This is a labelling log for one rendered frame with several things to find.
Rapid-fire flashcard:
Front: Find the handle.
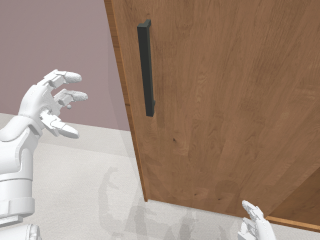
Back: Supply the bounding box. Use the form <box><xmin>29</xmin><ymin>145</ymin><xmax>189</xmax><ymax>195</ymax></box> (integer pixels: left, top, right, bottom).
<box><xmin>137</xmin><ymin>19</ymin><xmax>156</xmax><ymax>117</ymax></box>

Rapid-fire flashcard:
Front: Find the left robot forearm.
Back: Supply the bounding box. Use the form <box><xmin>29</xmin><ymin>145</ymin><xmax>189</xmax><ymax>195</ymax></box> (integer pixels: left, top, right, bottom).
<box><xmin>0</xmin><ymin>115</ymin><xmax>43</xmax><ymax>228</ymax></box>

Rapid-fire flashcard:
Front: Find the robot left upper arm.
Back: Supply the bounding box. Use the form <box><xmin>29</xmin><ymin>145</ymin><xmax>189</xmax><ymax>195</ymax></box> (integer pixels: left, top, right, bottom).
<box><xmin>0</xmin><ymin>224</ymin><xmax>42</xmax><ymax>240</ymax></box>

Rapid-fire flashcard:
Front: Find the robot left hand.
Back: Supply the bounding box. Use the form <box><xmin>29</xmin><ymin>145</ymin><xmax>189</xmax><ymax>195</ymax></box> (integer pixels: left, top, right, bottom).
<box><xmin>18</xmin><ymin>69</ymin><xmax>88</xmax><ymax>139</ymax></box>

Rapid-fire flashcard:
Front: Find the robot right hand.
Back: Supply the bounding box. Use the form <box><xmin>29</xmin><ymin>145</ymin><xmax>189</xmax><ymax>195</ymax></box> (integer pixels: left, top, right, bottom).
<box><xmin>237</xmin><ymin>200</ymin><xmax>277</xmax><ymax>240</ymax></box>

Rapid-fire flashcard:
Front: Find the wardrobe door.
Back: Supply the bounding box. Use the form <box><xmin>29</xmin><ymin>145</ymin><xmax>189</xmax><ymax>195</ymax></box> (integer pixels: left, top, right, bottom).
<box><xmin>268</xmin><ymin>167</ymin><xmax>320</xmax><ymax>226</ymax></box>
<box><xmin>113</xmin><ymin>0</ymin><xmax>320</xmax><ymax>220</ymax></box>

